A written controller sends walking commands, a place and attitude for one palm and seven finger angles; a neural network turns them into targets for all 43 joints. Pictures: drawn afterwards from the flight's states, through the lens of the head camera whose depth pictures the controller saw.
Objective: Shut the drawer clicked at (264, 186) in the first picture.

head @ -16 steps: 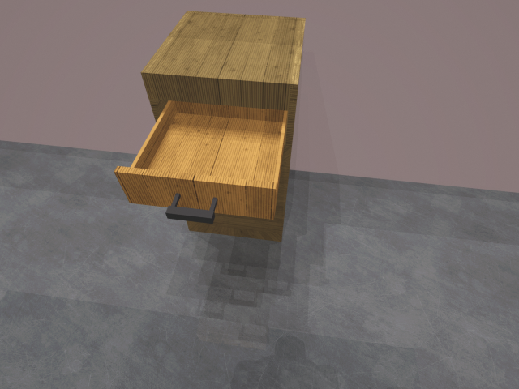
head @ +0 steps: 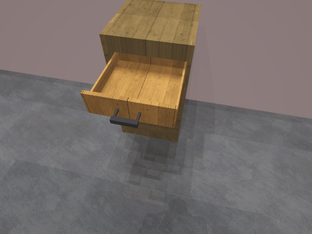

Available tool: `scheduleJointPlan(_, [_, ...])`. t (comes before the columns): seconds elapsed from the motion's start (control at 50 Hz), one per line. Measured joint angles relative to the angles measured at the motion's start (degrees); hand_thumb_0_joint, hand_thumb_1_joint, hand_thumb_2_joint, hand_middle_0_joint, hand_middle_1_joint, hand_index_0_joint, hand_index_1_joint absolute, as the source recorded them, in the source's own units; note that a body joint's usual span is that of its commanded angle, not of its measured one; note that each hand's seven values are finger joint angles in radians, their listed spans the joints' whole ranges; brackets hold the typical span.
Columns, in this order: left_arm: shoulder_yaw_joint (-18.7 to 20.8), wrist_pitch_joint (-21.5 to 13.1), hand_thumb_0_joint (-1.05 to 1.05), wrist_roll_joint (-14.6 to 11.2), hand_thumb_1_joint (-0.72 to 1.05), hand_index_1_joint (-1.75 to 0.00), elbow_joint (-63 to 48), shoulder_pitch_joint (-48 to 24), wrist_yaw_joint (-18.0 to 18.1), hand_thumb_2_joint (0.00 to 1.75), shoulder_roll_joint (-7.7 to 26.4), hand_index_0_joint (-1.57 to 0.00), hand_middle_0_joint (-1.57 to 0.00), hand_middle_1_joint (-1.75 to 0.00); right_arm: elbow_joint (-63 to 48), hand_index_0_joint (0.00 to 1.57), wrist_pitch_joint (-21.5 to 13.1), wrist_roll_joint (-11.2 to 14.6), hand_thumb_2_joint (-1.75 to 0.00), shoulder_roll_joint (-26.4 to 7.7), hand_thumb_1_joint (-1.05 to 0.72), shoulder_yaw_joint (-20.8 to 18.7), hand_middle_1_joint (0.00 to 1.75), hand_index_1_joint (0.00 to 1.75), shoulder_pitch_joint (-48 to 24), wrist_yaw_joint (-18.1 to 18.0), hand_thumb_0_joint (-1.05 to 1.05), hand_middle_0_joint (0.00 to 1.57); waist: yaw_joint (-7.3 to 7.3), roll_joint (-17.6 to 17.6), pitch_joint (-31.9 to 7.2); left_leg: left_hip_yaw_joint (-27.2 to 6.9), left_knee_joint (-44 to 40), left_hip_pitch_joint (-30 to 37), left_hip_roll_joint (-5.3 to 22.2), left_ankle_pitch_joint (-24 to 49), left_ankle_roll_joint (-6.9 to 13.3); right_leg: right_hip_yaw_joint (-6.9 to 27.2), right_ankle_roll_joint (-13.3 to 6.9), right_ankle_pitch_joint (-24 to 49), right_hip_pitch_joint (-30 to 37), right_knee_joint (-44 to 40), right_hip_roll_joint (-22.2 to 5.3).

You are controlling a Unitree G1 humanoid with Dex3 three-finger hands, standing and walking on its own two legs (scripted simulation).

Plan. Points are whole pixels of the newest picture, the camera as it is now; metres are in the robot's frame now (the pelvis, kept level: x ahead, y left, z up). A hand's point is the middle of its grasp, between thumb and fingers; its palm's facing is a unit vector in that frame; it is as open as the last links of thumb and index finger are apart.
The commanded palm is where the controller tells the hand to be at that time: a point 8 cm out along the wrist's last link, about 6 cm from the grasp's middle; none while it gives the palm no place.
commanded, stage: turn or walk to find it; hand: left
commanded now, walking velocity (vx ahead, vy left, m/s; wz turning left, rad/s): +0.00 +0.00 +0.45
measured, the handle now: (126, 117) +0.54 +0.15 -0.12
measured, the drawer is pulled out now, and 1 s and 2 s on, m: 0.30 0.30 0.30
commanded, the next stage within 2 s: stand and wait in 0.06 s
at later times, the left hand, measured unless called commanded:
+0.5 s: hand out of the picture +0.02 +0.16 -0.16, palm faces +0.12 -0.97 -0.23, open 7.4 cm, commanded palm none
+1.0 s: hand out of the picture +0.02 +0.16 -0.17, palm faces +0.23 -0.95 -0.23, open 7.3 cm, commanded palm none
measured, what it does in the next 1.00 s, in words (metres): steps on the spot: right foot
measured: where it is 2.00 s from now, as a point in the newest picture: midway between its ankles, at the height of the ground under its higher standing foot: outside the picture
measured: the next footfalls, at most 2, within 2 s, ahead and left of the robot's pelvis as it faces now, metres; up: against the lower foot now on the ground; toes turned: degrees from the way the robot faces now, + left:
right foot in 0.34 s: +0.04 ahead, -0.13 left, +0.00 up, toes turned +3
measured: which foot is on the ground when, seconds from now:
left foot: down 0.00-1.00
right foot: down 0.00-0.10, up 0.12-0.32, down 0.34-1.00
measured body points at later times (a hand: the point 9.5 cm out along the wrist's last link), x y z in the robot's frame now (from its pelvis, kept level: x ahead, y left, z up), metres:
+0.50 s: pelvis +0.01 -0.03 +0.00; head +0.04 -0.04 +0.45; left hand +0.01 +0.21 -0.15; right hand +0.05 -0.26 -0.16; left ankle +0.01 +0.12 -0.73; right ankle +0.00 -0.13 -0.73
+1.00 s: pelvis +0.02 -0.03 +0.00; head +0.06 -0.03 +0.45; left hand +0.01 +0.21 -0.15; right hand +0.08 -0.26 -0.16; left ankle +0.01 +0.12 -0.73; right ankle +0.00 -0.13 -0.73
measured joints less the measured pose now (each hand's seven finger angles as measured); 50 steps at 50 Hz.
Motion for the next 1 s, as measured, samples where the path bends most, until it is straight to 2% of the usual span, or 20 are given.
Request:
scheduleJointPlan(0.04, [0.4, 0.2, 0.00, 0.3, 0.91, -0.30, -0.8, -0.4, 0.0, 0.90, 0.6, -0.20, -0.20, -0.30, -0.5, 0.20, 0.4, -0.1, -0.90, -0.4, -0.91, -0.5, 0.30, 0.29, -0.1, 0.3, 0.00, 0.20, -0.42, -0.3, 0.3, 1.9, 2.2, -0.7, 0.6, -2.3, 0.4, -1.7, 0.2, -1.5, -0.1, 2.1, -0.6])
scheduleJointPlan(0.1, [1.0, 0.7, 0.00, 0.3, 0.91, -0.30, -1.7, -1.0, 0.0, 0.90, 1.9, -0.20, -0.20, -0.30, -1.3, 0.20, 0.2, -0.4, -0.90, -0.5, -0.91, -0.8, 0.30, 0.29, -0.8, 0.6, 0.00, 0.20, 0.48, -2.6, 0.7, 2.9, 2.4, -0.5, -0.9, -1.5, 1.3, -1.9, 1.1, -3.3, -1.5, 6.3, -2.8])
scheduleJointPlan(0.16, [1.0, 1.4, 0.00, 0.1, 0.91, -0.30, -2.2, -2.2, 0.1, 0.90, 2.8, -0.20, -0.20, -0.30, -2.8, 0.20, -1.0, -0.9, -0.90, -0.7, -0.91, -0.4, 0.30, 0.29, -1.6, 0.0, 0.00, 0.20, 0.74, -3.1, 0.5, 3.1, -0.1, -0.4, -1.7, -0.2, 1.9, 1.9, 2.0, -8.7, -6.8, 16.6, -2.6])
scheduleJointPlan(0.22, [0.8, 1.3, 0.00, 0.0, 0.91, -0.30, -2.6, -3.6, -0.2, 0.90, 3.4, -0.20, -0.20, -0.30, -3.5, 0.20, -1.5, -1.0, -0.90, -0.9, -0.91, 0.2, 0.30, 0.29, -2.3, -0.3, 0.00, 0.20, 0.91, -2.8, 0.2, 2.6, -4.5, 0.5, -2.0, 2.6, 1.8, 4.1, 2.6, -7.8, -10.2, 20.9, -2.9])
scheduleJointPlan(0.28, [0.4, 0.9, 0.00, 0.0, 0.91, -0.30, -3.4, -4.2, -0.6, 0.90, 3.3, -0.20, -0.20, -0.30, -3.7, 0.20, -1.5, -1.0, -0.90, -1.3, -0.91, 0.4, 0.30, 0.29, -3.1, -0.4, 0.00, 0.20, 0.90, -1.4, -0.2, 1.7, -7.5, 0.9, -1.5, 4.5, 1.3, 4.5, 3.1, -6.7, -9.7, 14.9, -3.3])
scheduleJointPlan(0.34, [-0.2, -0.3, 0.00, 0.2, 0.91, -0.30, -4.0, -3.6, -0.6, 0.90, 3.6, -0.20, -0.20, -0.30, -3.7, 0.20, -1.3, -0.5, -0.90, -1.8, -0.92, 0.1, 0.30, 0.30, -3.3, -0.2, 0.00, 0.20, 1.24, -1.4, -1.0, 1.5, -6.6, 0.0, -1.8, 4.1, 0.2, 5.4, 3.0, 0.9, -5.8, 1.4, -4.0])
scheduleJointPlan(0.36, [-0.3, -0.7, 0.00, 0.3, 0.91, -0.30, -3.6, -3.5, -0.5, 0.90, 3.4, -0.20, -0.20, -0.30, -3.6, 0.20, -1.1, -0.2, -0.90, -2.1, -0.92, 0.0, 0.30, 0.30, -3.7, 0.0, 0.00, 0.20, 1.25, -1.1, -0.7, 1.4, -5.4, -0.2, -1.5, 3.4, -0.2, 5.4, 2.9, 3.2, -5.6, 0.8, -3.8])
scheduleJointPlan(0.44, [-1.3, -0.4, 0.00, 0.2, 0.91, -0.30, -1.4, -2.1, -0.7, 0.90, 2.2, -0.20, -0.20, -0.30, -2.7, 0.20, -0.8, -0.3, -0.90, -3.1, -0.92, -0.3, 0.30, 0.30, -3.8, 0.6, 0.00, 0.20, 0.29, 0.9, -1.0, 0.2, -5.0, 1.0, 0.1, 2.5, -0.7, 3.9, 2.2, 2.3, -3.8, 0.7, -2.2])
scheduleJointPlan(0.48, [-1.5, -0.3, 0.00, 0.0, 0.91, -0.30, -0.3, -1.5, -0.7, 0.90, 1.7, -0.20, -0.20, -0.30, -2.0, 0.20, -1.0, -0.2, -0.90, -3.0, -0.92, -0.2, 0.30, 0.29, -3.7, 0.5, 0.00, 0.20, 0.31, 0.7, -1.1, 0.1, -6.0, 2.1, 0.5, 2.5, -1.5, 3.8, 2.0, 2.2, -2.8, -0.1, -1.8])
scheduleJointPlan(0.58, [-1.0, 0.1, 0.00, -0.3, 0.91, -0.30, 0.5, -1.5, -0.6, 0.90, 0.8, -0.20, -0.20, -0.30, -0.9, 0.20, -1.1, 0.1, -0.90, -2.5, -0.91, 0.0, 0.30, 0.29, -3.0, 0.3, 0.00, 0.20, 0.45, 0.2, -0.4, -0.9, -5.8, 2.5, 1.0, 2.1, -2.0, 2.8, 1.5, 2.0, -1.6, -0.8, -1.3])
scheduleJointPlan(0.7, [0.0, 0.5, 0.00, -0.1, 0.91, -0.30, -0.5, -1.9, -0.5, 0.90, 1.0, -0.20, -0.20, -0.30, -0.8, 0.20, -0.2, 0.1, -0.90, -1.7, -0.91, -0.6, 0.30, 0.29, -2.5, 0.4, 0.00, 0.20, 0.52, -0.7, 0.8, -1.9, -1.9, 1.0, 0.8, 0.2, -2.2, 0.7, 1.3, 0.1, -1.6, 1.6, -1.7])
scheduleJointPlan(0.8, [0.7, 1.1, 0.00, -0.1, 0.91, -0.30, -1.6, -2.8, -0.4, 0.90, 2.0, -0.20, -0.20, -0.30, -1.5, 0.20, -0.3, -0.2, -0.90, -1.1, -0.91, -0.7, 0.30, 0.29, -2.5, 0.3, 0.00, 0.20, 0.89, -1.8, 1.0, -2.6, -0.7, 0.0, -0.4, -0.1, -1.5, -0.1, 1.8, -1.2, -2.6, 3.6, -2.8])
scheduleJointPlan(0.92, [0.6, 0.1, 0.00, -0.1, 0.91, -0.30, -2.0, -3.2, -0.3, 0.90, 2.8, -0.20, -0.20, -0.30, -1.8, 0.20, -0.3, -0.2, -0.90, -1.3, -0.92, -0.5, 0.30, 0.30, -3.2, -0.3, 0.00, 0.20, 1.36, -0.6, 0.4, -3.7, -2.9, -0.3, 0.2, 1.4, -1.8, -1.3, 1.3, 0.7, -1.9, 0.0, -2.0])
scheduleJointPlan(1.0, [0.2, 0.0, 0.00, -0.2, 0.91, -0.30, -0.8, -2.3, -0.4, 0.90, 2.8, -0.20, -0.20, -0.30, -1.8, 0.20, -0.7, -0.1, -0.90, -1.7, -0.92, -0.4, 0.30, 0.30, -3.7, -0.1, 0.00, 0.20, 1.17, -0.8, 0.0, -3.0, -3.7, 0.9, 0.2, 1.4, -2.0, -1.1, 1.3, 0.5, -1.1, -0.2, -2.3])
